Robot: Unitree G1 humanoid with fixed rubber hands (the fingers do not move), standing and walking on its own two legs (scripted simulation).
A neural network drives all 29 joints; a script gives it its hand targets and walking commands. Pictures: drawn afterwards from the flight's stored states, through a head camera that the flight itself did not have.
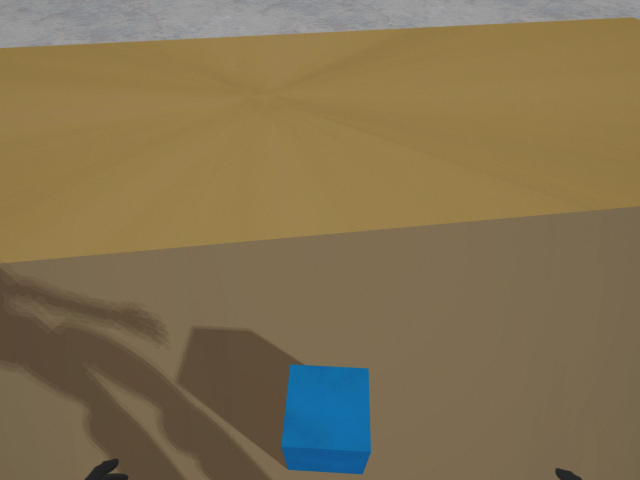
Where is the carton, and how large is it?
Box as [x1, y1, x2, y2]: [281, 365, 370, 473]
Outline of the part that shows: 290,365 281,444 288,469 362,473 370,452 368,368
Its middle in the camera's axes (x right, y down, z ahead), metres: +0.02 +0.51 +1.06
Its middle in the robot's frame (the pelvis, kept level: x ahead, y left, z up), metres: +0.39 +0.01 -0.66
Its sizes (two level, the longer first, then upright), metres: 0.210 0.200 0.250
